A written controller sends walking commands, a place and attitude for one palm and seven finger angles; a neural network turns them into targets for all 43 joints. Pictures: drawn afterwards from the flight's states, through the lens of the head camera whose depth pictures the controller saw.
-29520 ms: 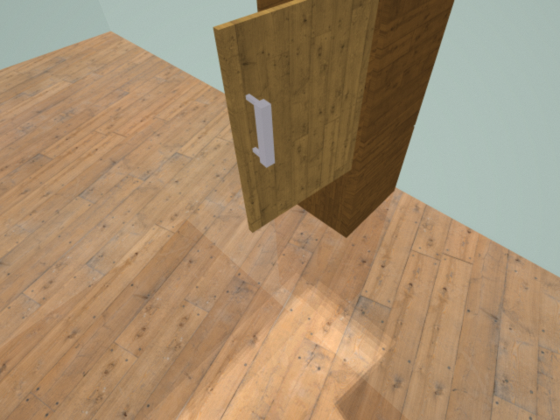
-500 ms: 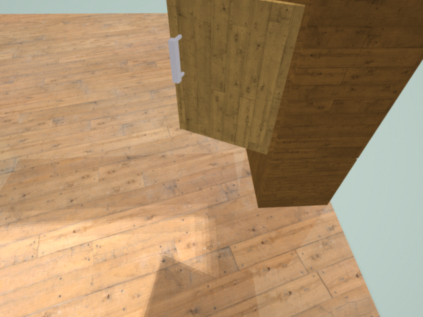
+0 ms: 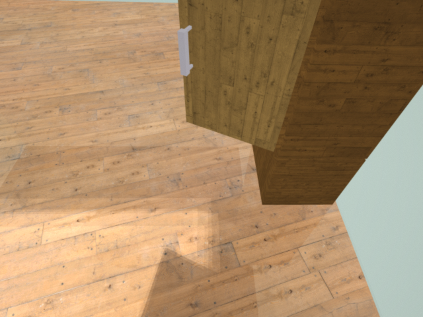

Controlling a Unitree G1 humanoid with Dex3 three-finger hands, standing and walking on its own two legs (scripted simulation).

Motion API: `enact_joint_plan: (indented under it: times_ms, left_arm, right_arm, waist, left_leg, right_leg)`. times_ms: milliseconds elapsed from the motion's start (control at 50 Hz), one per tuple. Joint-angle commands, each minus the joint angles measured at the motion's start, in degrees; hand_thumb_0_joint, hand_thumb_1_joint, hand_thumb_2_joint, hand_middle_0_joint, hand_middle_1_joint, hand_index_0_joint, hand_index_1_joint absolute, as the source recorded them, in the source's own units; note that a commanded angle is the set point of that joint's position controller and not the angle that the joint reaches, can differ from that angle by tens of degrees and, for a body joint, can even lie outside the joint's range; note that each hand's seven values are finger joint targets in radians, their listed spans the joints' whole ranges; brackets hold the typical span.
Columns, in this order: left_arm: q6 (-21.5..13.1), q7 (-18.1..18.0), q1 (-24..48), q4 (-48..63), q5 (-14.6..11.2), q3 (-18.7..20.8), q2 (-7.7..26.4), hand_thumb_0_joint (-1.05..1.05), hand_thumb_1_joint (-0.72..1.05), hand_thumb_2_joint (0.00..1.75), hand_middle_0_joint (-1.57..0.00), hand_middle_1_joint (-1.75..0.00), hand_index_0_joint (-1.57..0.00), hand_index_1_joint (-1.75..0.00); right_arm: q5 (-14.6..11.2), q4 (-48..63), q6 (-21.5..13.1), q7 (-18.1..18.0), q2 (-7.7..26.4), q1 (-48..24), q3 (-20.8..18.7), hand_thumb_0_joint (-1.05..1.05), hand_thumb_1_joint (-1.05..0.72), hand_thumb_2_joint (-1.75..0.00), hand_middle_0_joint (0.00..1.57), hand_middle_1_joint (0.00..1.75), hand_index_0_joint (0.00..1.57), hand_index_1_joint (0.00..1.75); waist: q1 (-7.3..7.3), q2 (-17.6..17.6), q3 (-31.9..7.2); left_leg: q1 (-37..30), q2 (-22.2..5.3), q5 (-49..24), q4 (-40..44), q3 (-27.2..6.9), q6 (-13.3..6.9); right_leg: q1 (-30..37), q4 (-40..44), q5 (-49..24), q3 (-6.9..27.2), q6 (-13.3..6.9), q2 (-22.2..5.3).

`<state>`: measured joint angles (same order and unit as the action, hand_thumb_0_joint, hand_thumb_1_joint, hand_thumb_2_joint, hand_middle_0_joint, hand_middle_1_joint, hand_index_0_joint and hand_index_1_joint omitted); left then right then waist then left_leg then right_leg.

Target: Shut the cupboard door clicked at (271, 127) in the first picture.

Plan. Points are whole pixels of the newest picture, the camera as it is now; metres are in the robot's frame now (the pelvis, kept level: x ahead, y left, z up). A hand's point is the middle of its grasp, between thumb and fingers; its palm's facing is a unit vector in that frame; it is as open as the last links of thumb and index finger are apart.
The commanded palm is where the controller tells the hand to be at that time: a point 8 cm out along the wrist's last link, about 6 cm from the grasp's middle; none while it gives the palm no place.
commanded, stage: walk to a spot facing it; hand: left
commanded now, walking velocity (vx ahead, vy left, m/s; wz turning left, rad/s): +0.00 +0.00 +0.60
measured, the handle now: (187, 50) +0.95 +0.13 +0.03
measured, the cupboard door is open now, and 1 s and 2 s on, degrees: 64 64 64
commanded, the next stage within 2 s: turn to face it in 1.88 s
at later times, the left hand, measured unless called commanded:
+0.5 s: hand out of the picture +0.04 +0.25 -0.16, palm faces +0.28 -0.93 -0.25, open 7.4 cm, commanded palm none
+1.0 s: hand out of the picture -0.08 +0.15 -0.16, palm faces +0.61 -0.74 -0.28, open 7.4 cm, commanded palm none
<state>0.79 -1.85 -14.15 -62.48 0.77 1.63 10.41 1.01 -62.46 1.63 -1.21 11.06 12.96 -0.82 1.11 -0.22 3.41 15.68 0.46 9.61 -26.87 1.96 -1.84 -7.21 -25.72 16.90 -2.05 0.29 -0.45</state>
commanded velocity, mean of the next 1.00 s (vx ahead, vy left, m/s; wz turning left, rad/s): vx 0.04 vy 0.00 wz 0.60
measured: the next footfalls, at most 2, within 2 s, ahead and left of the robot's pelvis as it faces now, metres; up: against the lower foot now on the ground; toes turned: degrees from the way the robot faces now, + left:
right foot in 0.68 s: +0.06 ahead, -0.13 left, +0.00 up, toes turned +25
left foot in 1.12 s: -0.04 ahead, +0.10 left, +0.00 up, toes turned +48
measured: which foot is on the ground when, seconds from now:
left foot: down 0.00-0.66, up 0.68-1.00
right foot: down 0.00-0.16, up 0.18-0.66, down 0.68-1.00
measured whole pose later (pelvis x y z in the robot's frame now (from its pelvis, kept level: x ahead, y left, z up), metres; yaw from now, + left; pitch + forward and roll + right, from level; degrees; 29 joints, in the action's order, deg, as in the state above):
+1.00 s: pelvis +0.00 -0.04 +0.00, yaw +38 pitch -1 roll +2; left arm 0.0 -1.5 -15.4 -51.3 1.6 3.1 10.6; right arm 1.4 -52.9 5.1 1.7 14.0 9.1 -4.0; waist 0.3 0.1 6.9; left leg 23.8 -1.5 24.9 -51.1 2.0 2.3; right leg -8.2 -30.7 21.3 -11.3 -0.1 -6.7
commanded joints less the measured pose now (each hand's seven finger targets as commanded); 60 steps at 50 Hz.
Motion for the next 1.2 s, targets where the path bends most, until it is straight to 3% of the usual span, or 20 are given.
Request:
enact_joint_plan:
  times_ms: [0, 60, 100, 120, 140, 160, 240, 500, 600, 620, 640, 660, 700, 780, 860, 1000, 1060, 1100, 1140, 1180]
  left_arm:
    - [0.1, -0.5, -3.0, 3.9, 0.4, 3.3, 10.2, 0.0, 0.9, 0.9, -0.2, -0.3, -0.2, -0.3]
    - [0.1, -0.8, 0.2, 6.7, 1.0, 4.0, 10.4, 0.0, 0.9, 0.9, -0.2, -0.3, -0.2, -0.3]
    - [0.0, -0.9, 1.5, 7.9, 1.0, 4.7, 10.9, 0.0, 0.9, 0.9, -0.2, -0.3, -0.2, -0.3]
    - [0.2, -0.7, 0.8, 8.4, 0.7, 4.6, 10.5, 0.0, 0.9, 0.9, -0.2, -0.3, -0.2, -0.3]
    - [0.5, -0.5, -1.9, 9.4, 0.0, 4.3, 7.1, 0.0, 0.9, 0.9, -0.2, -0.3, -0.2, -0.3]
    - [0.7, -0.5, 0.4, 10.7, 0.0, 3.5, 6.8, 0.0, 0.9, 0.9, -0.2, -0.3, -0.2, -0.3]
    - [1.3, 0.2, 3.9, 11.2, 0.8, 4.5, 7.5, 0.0, 0.9, 0.9, -0.2, -0.3, -0.2, -0.3]
    - [1.1, 0.5, 5.4, 15.0, 0.7, 4.1, 7.8, 0.0, 0.9, 0.9, -0.2, -0.3, -0.2, -0.3]
    - [1.1, 0.2, -3.0, 13.4, 0.1, 4.5, 9.3, 0.0, 0.9, 0.9, -0.2, -0.3, -0.2, -0.3]
    - [0.9, 0.0, -5.7, 13.1, 0.3, 5.0, 11.3, 0.0, 0.9, 0.9, -0.2, -0.3, -0.2, -0.3]
    - [0.4, -0.4, -5.5, 14.0, 1.3, 6.0, 16.2, 0.0, 0.9, 0.9, -0.2, -0.3, -0.2, -0.3]
    - [0.5, -0.7, 0.5, 15.6, 1.5, 5.5, 17.8, 0.0, 0.9, 0.9, -0.2, -0.3, -0.2, -0.3]
    - [-0.1, -0.8, 9.7, 17.9, 0.9, 4.2, 12.5, 0.0, 0.9, 0.9, -0.2, -0.3, -0.2, -0.3]
    - [-1.5, -0.9, 3.3, 15.9, 0.7, 3.8, 10.6, 0.0, 0.9, 0.9, -0.2, -0.3, -0.2, -0.3]
    - [-1.3, -0.8, -4.4, 13.7, 0.9, 4.7, 12.5, 0.0, 0.9, 0.9, -0.2, -0.3, -0.2, -0.3]
    - [-2.0, 0.6, -7.5, 12.2, 1.5, 5.8, 13.5, 0.0, 0.9, 0.9, -0.2, -0.3, -0.2, -0.3]
    - [-2.2, 1.3, -4.3, 12.3, 0.8, 5.9, 13.7, 0.0, 0.9, 0.9, -0.2, -0.3, -0.2, -0.3]
    - [-1.9, 2.5, 2.3, 17.9, 0.5, 4.0, 7.6, 0.0, 0.9, 0.9, -0.2, -0.3, -0.2, -0.3]
    - [-1.9, 2.2, 7.9, 19.4, 1.1, 4.2, 9.3, 0.0, 0.9, 0.9, -0.2, -0.3, -0.2, -0.3]
    - [-1.6, 2.8, 6.5, 17.1, 1.1, 4.6, 8.6, 0.0, 0.9, 0.9, -0.2, -0.3, -0.2, -0.3]
  right_arm:
    - [0.0, 4.8, 0.2, 0.3, 4.9, 1.1, -2.1, 0.0, -0.9, -0.9, 0.2, 0.3, 0.2, 0.3]
    - [0.1, 7.0, 0.7, 0.8, 4.9, 0.6, -3.0, 0.0, -0.9, -0.9, 0.2, 0.3, 0.2, 0.3]
    - [-0.1, 7.4, 0.2, 1.2, 4.7, 2.3, -3.0, 0.0, -0.9, -0.9, 0.2, 0.3, 0.2, 0.3]
    - [0.0, 7.1, -0.2, 1.2, 6.4, 5.3, -3.1, 0.0, -0.9, -0.9, 0.2, 0.3, 0.2, 0.3]
    - [0.8, 7.1, -0.8, 0.8, 10.3, 7.6, -3.6, 0.0, -0.9, -0.9, 0.2, 0.3, 0.2, 0.3]
    - [0.8, 6.3, -0.5, 0.1, 12.1, 10.1, -4.1, 0.0, -0.9, -0.9, 0.2, 0.3, 0.2, 0.3]
    - [1.0, 8.7, -0.4, -0.7, 11.2, 4.4, -4.1, 0.0, -0.9, -0.9, 0.2, 0.3, 0.2, 0.3]
    - [1.0, 10.9, 0.4, 0.1, 12.6, 3.2, -5.9, 0.0, -0.9, -0.9, 0.2, 0.3, 0.2, 0.3]
    - [0.8, 13.4, 1.3, 0.5, 12.5, -1.5, -6.5, 0.0, -0.9, -0.9, 0.2, 0.3, 0.2, 0.3]
    - [0.2, 13.9, 1.4, 0.7, 10.9, -2.7, -6.5, 0.0, -0.9, -0.9, 0.2, 0.3, 0.2, 0.3]
    - [-0.4, 14.4, 1.5, 0.9, 7.2, -1.3, -6.4, 0.0, -0.9, -0.9, 0.2, 0.3, 0.2, 0.3]
    - [0.3, 14.6, 1.1, 0.8, 8.1, -0.3, -6.7, 0.0, -0.9, -0.9, 0.2, 0.3, 0.2, 0.3]
    - [1.0, 13.4, 1.8, 1.8, 7.9, 2.6, -6.6, 0.0, -0.9, -0.9, 0.2, 0.3, 0.2, 0.3]
    - [0.2, 14.2, 1.3, 2.7, 6.7, -0.8, -5.1, 0.0, -0.9, -0.9, 0.2, 0.3, 0.2, 0.3]
    - [0.0, 16.0, 1.6, 2.7, 5.6, -6.7, -4.1, 0.0, -0.9, -0.9, 0.2, 0.3, 0.2, 0.3]
    - [0.2, 17.5, 0.1, 3.5, 5.1, -10.4, -3.5, 0.0, -0.9, -0.9, 0.2, 0.3, 0.2, 0.3]
    - [0.5, 15.2, -1.2, 3.3, 7.2, -1.1, -4.0, 0.0, -0.9, -0.9, 0.2, 0.3, 0.2, 0.3]
    - [1.2, 11.5, -1.7, 2.0, 19.1, 13.5, -6.8, 0.0, -0.9, -0.9, 0.2, 0.3, 0.2, 0.3]
    - [0.8, 10.5, -1.8, 1.3, 16.3, 13.3, -5.4, 0.0, -0.9, -0.9, 0.2, 0.3, 0.2, 0.3]
    - [0.9, 13.3, -2.6, 0.5, 12.5, 5.2, -4.2, 0.0, -0.9, -0.9, 0.2, 0.3, 0.2, 0.3]
  waist:
    - [-1.06, 8.3, 0.4]
    - [-0.43, 10.0, 1.1]
    - [0.71, 6.8, 0.5]
    - [1.43, 0.0, -1.9]
    - [1.38, -15.6, -3.2]
    - [2.28, -17.5, -3.7]
    - [0.48, -6.0, -1.7]
    - [1.08, -10.2, -6.3]
    - [-2.48, -9.4, -7.7]
    - [-3.91, -5.1, -7.7]
    - [-3.81, 10.0, -7.0]
    - [-2.41, 15.0, -3.4]
    - [3.04, 6.3, -1.0]
    - [0.67, 10.3, -1.8]
    - [-3.07, 11.3, -2.4]
    - [-4.65, 13.0, -2.0]
    - [1.34, 6.4, -4.0]
    - [8.83, -21.0, -6.8]
    - [7.19, -8.5, -2.9]
    - [3.62, -8.5, 3.1]
  left_leg:
    - [3.6, -1.5, 0.5, -9.2, -2.3, 1.8]
    - [7.0, -2.0, 14.5, -20.8, -1.5, 2.5]
    - [4.3, -4.0, 9.1, -10.0, -2.3, 2.5]
    - [-1.4, -5.9, -8.5, -2.3, -6.5, 1.0]
    - [-6.6, -15.0, -29.4, 3.2, -22.7, -4.1]
    - [-9.1, -20.6, -35.3, 7.5, -29.7, -9.6]
    - [-1.6, -15.1, 1.2, 12.8, -26.4, -5.4]
    - [-5.6, -9.6, 3.7, 11.7, -28.5, -6.4]
    - [5.2, -4.5, 7.0, 9.9, -27.8, -2.7]
    - [11.3, -1.4, 11.8, 5.6, -24.2, -0.1]
    - [21.2, 5.8, 19.9, -11.1, -14.8, 4.0]
    - [22.9, 7.8, 22.1, -29.2, -8.5, 5.2]
    - [18.1, 2.7, 16.5, -42.2, -8.4, 4.1]
    - [19.9, 0.0, 13.8, -37.6, -3.2, 5.7]
    - [17.8, -0.3, 15.7, -28.2, 0.2, 5.4]
    - [12.0, -1.6, 18.8, -16.0, 4.0, 2.7]
    - [-9.4, 0.6, 11.5, 0.2, 5.2, 0.7]
    - [-28.7, -22.3, 5.8, 10.6, -31.2, -10.3]
    - [-19.9, -22.5, 9.4, 12.1, -26.9, -11.9]
    - [-9.3, -17.7, 13.2, 13.9, -22.2, -8.9]
  right_leg:
    - [-4.5, 7.1, -4.7, 7.8, -7.0, -14.6]
    - [-4.9, 5.4, -16.6, 6.7, -10.4, -19.5]
    - [-3.2, -2.8, -23.7, 1.9, -7.8, -18.4]
    - [-6.3, -11.4, -19.2, -2.6, -3.7, -14.1]
    - [-14.4, -24.0, -0.8, -6.7, 1.5, -5.3]
    - [-19.4, -33.5, 20.4, -2.4, 2.2, -1.8]
    - [-22.8, -39.9, 6.6, 4.7, 1.8, -4.0]
    - [-20.2, -23.6, 6.5, 3.7, 3.3, -0.1]
    - [-0.8, -2.6, 2.8, 1.4, 1.4, 3.1]
    - [5.8, 5.8, 1.8, 4.2, 0.2, -0.3]
    - [9.1, 15.3, 13.4, 22.1, -5.2, -15.0]
    - [-0.6, 17.9, 12.3, 30.3, -10.2, -27.1]
    - [-9.4, 13.7, 4.2, 18.6, -10.1, -21.2]
    - [3.2, 3.3, -33.6, 4.5, -7.8, -16.2]
    - [9.0, 0.6, -42.2, 2.0, -7.1, -17.5]
    - [7.9, 4.3, -15.8, 2.5, -7.3, -22.0]
    - [-4.8, -8.1, -10.7, -5.3, -3.1, -18.7]
    - [-35.8, -40.0, 19.5, -9.4, 3.5, -5.1]
    - [-37.0, -42.8, 14.5, 0.2, 1.6, -9.0]
    - [-33.6, -41.5, 6.5, 1.5, 2.1, -9.4]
